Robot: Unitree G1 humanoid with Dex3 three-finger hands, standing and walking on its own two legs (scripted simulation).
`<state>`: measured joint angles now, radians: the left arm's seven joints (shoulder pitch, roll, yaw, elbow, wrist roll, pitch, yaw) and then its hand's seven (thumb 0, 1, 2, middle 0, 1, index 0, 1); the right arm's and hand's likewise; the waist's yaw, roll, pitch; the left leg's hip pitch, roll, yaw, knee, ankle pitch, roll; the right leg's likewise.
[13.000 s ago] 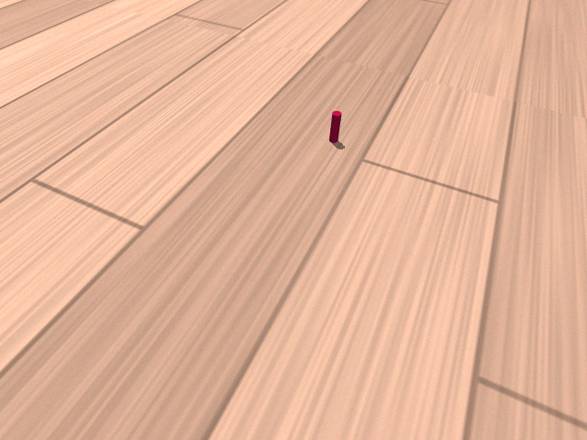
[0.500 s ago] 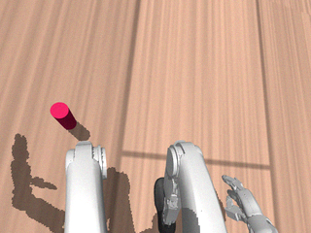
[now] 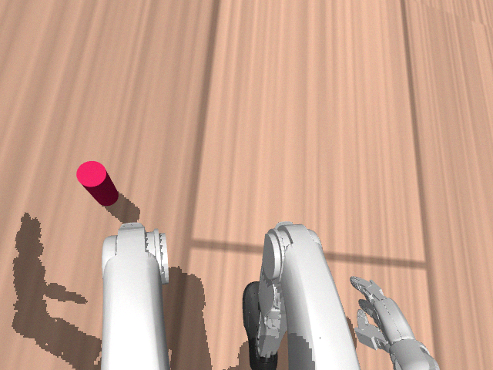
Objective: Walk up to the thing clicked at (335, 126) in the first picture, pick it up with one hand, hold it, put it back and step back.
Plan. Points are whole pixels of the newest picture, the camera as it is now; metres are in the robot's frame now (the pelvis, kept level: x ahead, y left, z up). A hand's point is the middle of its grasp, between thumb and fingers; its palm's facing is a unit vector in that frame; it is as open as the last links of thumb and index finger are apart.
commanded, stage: go down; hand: left
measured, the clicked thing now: (100, 186) +0.43 +0.26 -0.28
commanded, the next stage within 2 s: none
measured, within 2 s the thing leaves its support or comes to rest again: neither
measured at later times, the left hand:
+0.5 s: hand out of the picture +0.37 +0.45 +0.02, palm faces +0.17 -0.99 -0.04, open 17.4 cm
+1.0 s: hand out of the picture +0.36 +0.45 +0.02, palm faces +0.17 -0.98 -0.04, open 17.4 cm
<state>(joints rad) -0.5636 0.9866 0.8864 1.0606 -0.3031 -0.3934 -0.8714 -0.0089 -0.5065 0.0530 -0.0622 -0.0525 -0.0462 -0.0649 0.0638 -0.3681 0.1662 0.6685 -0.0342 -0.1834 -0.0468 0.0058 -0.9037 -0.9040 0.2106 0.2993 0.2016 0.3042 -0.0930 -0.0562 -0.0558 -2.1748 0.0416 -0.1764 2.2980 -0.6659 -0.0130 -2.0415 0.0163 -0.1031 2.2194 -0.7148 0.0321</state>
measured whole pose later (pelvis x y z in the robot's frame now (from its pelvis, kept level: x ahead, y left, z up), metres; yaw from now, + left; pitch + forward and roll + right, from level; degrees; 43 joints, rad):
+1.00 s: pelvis +0.00 +0.00 +0.00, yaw +0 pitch +30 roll -10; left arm -0.58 1.00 0.88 1.06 -0.31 -0.39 -0.89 -0.01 -0.53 0.05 -0.06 -0.05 -0.05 -0.07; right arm 0.06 -0.37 0.18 0.66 -0.04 -0.19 -0.05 0.01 -0.90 -0.90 0.21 0.30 0.20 0.30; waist -0.10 -0.06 -0.05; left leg -2.18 0.04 -0.18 2.31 -0.67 -0.01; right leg -2.05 0.02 -0.10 2.23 -0.72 0.03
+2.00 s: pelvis +0.00 +0.00 +0.00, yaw +0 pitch +30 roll -10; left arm -0.58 0.99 0.88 1.06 -0.31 -0.38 -0.89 -0.01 -0.56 0.04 -0.06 -0.05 -0.05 -0.06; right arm 0.06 -0.37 0.18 0.66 -0.04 -0.19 -0.05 0.01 -0.90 -0.90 0.21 0.30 0.20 0.30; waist -0.10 -0.06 -0.05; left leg -2.18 0.04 -0.18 2.31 -0.67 -0.01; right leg -2.05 0.02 -0.10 2.23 -0.72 0.03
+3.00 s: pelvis +0.00 +0.00 +0.00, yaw +0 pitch +30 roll -9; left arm -0.56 0.96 0.87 1.02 -0.32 -0.39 -0.89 -0.01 -0.60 0.03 -0.05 -0.04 -0.04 -0.05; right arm 0.06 -0.37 0.17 0.67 -0.03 -0.19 -0.05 0.01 -0.91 -0.90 0.21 0.30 0.20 0.30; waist -0.10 -0.06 -0.06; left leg -2.18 0.03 -0.18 2.31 -0.67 -0.01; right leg -2.05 0.02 -0.10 2.24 -0.73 0.03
